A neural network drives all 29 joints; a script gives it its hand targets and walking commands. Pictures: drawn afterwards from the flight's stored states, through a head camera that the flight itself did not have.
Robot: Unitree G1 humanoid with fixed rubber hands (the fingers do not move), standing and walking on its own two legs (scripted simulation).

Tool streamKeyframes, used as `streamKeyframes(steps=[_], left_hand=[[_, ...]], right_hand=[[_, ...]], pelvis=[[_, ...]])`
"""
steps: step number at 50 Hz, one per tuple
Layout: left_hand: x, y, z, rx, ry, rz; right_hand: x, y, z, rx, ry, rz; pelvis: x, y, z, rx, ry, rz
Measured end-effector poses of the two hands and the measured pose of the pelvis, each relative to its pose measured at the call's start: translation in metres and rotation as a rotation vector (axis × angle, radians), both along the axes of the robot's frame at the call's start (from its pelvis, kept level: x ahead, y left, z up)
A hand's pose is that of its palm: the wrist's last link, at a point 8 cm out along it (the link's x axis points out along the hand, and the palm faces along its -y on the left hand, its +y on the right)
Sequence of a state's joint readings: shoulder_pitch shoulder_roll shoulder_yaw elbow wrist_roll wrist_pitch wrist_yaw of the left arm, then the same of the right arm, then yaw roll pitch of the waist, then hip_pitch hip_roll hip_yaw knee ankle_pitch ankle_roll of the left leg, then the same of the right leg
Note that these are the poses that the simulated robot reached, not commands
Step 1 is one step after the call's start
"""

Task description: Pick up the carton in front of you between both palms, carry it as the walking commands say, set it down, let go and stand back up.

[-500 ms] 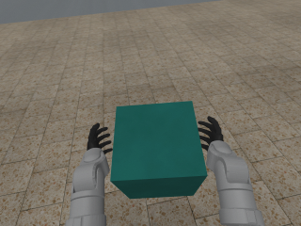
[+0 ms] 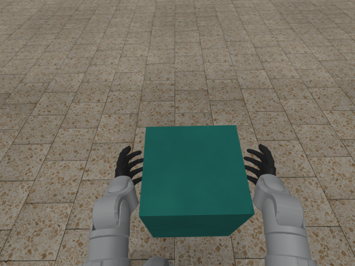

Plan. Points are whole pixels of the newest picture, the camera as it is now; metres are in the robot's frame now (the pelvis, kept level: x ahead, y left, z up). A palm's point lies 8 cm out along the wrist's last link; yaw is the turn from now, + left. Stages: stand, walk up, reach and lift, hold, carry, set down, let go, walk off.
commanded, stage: carry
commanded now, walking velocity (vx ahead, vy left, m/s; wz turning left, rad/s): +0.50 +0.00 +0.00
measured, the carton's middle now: (190, 186) +0.33 +0.02 -0.03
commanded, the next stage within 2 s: none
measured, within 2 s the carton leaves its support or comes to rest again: neither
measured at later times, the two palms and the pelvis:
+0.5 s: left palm (137, 67) +0.64 +0.20 +0.11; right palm (242, 72) +0.61 -0.11 +0.12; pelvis +0.33 +0.06 +0.04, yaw -3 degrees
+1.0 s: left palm (161, 39) +0.83 +0.15 +0.10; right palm (244, 40) +0.85 -0.15 +0.10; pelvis +0.63 -0.01 +0.03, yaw +1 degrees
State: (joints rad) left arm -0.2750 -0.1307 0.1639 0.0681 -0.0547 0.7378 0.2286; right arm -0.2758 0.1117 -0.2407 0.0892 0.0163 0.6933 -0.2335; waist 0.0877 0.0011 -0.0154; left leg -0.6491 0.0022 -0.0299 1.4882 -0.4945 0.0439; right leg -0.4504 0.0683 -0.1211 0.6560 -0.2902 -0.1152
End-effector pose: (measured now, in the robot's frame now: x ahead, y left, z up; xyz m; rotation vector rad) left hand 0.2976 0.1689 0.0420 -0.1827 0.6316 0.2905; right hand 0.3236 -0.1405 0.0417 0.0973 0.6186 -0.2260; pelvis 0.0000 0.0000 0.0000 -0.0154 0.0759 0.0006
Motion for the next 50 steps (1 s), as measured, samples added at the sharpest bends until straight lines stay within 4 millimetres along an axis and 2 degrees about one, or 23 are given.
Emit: streamKeyframes(steps=[3, 7, 13, 16, 19, 24, 28, 33, 38, 41, 45, 50], left_hand=[[0.031, 0.007, -0.004, -0.002, 0.032, 0.022], [0.091, 0.015, 0.002, 0.009, 0.015, 0.004], [0.206, 0.028, 0.019, 0.036, -0.086, -0.067], [0.253, 0.034, 0.032, 0.065, -0.086, -0.096], [0.289, 0.036, 0.047, 0.049, -0.073, -0.108], [0.333, 0.031, 0.068, 0.019, -0.081, -0.128], [0.360, 0.026, 0.074, 0.031, -0.077, -0.157], [0.397, 0.015, 0.068, 0.035, -0.049, -0.163], [0.444, -0.006, 0.051, 0.057, -0.032, -0.154], [0.463, -0.011, 0.041, 0.059, 0.038, -0.133], [0.485, -0.012, 0.045, 0.046, 0.089, -0.091], [0.534, -0.016, 0.061, 0.054, 0.063, -0.086]], right_hand=[[0.037, 0.007, -0.008, 0.017, 0.035, 0.005], [0.091, 0.015, -0.004, 0.012, 0.019, 0.003], [0.184, 0.026, 0.021, -0.017, -0.079, -0.044], [0.216, 0.032, 0.037, -0.014, -0.078, -0.059], [0.240, 0.036, 0.052, -0.002, -0.064, -0.070], [0.280, 0.034, 0.077, -0.012, -0.073, -0.062], [0.312, 0.032, 0.085, -0.022, -0.067, -0.036], [0.358, 0.022, 0.075, -0.010, -0.037, -0.002], [0.412, 0.003, 0.047, 0.028, -0.020, 0.020], [0.440, -0.002, 0.036, 0.039, 0.050, 0.046], [0.475, -0.003, 0.042, 0.028, 0.099, 0.089], [0.525, -0.006, 0.057, 0.023, 0.070, 0.101]], pelvis=[[0.039, 0.005, 0.005, 0.005, 0.004, 0.006], [0.096, 0.017, 0.010, 0.007, 0.009, 0.007], [0.192, 0.045, 0.000, 0.014, -0.006, -0.019], [0.226, 0.054, 0.010, 0.009, 0.001, -0.034], [0.261, 0.060, 0.024, -0.012, 0.016, -0.047], [0.320, 0.063, 0.038, -0.040, 0.026, -0.044], [0.370, 0.056, 0.039, -0.037, 0.020, -0.039], [0.437, 0.041, 0.029, -0.014, 0.004, -0.034], [0.511, 0.018, 0.005, -0.004, -0.023, -0.005], [0.541, 0.008, 0.008, -0.006, -0.021, 0.015], [0.578, -0.002, 0.022, 0.014, -0.020, 0.026], [0.630, -0.006, 0.034, 0.033, -0.015, 0.020]])
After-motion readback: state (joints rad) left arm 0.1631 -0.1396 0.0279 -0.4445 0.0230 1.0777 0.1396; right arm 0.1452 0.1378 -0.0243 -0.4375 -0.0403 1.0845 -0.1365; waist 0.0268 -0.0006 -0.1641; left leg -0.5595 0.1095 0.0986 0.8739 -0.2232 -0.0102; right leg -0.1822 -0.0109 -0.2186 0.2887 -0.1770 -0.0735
